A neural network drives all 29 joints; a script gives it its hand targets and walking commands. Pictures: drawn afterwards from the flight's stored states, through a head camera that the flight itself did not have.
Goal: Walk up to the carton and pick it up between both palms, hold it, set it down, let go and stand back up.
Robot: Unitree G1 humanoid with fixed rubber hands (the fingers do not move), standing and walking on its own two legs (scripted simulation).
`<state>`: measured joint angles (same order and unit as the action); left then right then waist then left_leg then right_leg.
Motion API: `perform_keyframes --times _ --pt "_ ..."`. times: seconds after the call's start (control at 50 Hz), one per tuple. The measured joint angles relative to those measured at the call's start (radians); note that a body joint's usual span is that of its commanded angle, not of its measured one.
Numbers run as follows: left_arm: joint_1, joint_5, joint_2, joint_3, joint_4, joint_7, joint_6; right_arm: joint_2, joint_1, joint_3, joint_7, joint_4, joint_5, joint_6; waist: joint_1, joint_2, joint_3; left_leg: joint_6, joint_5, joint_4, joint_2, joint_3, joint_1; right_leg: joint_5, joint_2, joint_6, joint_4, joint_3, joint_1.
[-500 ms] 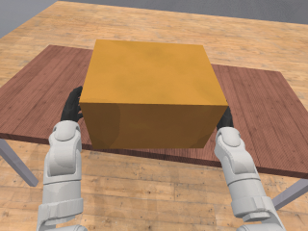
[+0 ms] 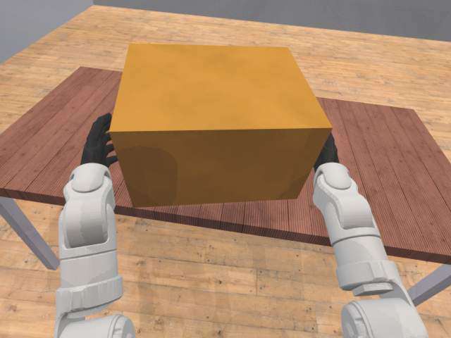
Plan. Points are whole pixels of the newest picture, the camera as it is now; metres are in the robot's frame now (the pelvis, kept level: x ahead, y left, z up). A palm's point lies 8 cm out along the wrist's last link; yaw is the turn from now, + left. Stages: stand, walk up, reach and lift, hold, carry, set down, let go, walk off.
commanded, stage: hold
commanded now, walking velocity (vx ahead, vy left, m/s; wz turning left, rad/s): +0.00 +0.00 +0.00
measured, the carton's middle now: (215, 122) +0.43 +0.01 +0.18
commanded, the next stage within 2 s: none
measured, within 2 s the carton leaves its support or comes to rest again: neither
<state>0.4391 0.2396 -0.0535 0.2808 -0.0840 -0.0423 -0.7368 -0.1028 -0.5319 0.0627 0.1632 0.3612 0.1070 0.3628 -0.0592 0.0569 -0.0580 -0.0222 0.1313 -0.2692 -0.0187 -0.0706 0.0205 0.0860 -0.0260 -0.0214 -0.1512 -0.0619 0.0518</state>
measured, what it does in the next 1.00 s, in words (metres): stands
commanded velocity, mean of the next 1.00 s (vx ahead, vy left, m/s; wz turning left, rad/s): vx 0.00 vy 0.00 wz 0.00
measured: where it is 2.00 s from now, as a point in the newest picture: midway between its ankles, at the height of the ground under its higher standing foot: outside the picture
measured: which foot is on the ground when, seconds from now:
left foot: down 0.00-1.00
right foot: down 0.00-1.00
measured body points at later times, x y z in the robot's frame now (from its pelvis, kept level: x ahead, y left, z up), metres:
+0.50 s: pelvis +0.00 +0.00 +0.00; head -0.01 +0.03 +0.45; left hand +0.36 +0.19 +0.16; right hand +0.36 -0.19 +0.15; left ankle +0.02 +0.13 -0.75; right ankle +0.01 -0.10 -0.75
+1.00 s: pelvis +0.00 +0.00 +0.00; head -0.02 +0.03 +0.45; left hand +0.36 +0.20 +0.16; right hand +0.36 -0.18 +0.15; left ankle +0.02 +0.13 -0.75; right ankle +0.01 -0.10 -0.75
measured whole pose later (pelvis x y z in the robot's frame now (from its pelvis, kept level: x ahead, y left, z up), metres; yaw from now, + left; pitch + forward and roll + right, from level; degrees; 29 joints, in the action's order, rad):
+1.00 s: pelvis +0.00 +0.00 +0.00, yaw +0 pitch -7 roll -1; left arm 0.44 0.24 -0.05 0.27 -0.09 -0.05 -0.74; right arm -0.11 -0.51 0.07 0.16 0.33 0.10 0.37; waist -0.07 0.05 -0.06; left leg -0.02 0.14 -0.28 -0.02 -0.06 0.03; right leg 0.09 -0.02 -0.02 -0.15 -0.07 0.05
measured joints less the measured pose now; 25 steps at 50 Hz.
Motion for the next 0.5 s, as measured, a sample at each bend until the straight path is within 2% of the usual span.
perform_keyframes --times 0.18,0.5 --pt "0.021 0.009 -0.013 -0.001 0.025 -0.028 -0.001 0.012 -0.002 0.023 -0.007 -0.003 -0.02 0.013 -0.014 -0.003 0.005 0.003 0.0 -0.011 0.006 -0.012 0.018 -0.001 0.005 0.003 0.002 -0.016 -0.006" --pt "-0.005 0.008 0.017 -0.015 -0.012 0.003 0.005 -0.016 0.027 0.0 -0.007 -0.032 -0.01 -0.001 -0.007 -0.006 -0.015 0.005 0.004 -0.005 0.0 0.017 0.003 -0.001 0.003 0.004 -0.001 0.005 -0.004"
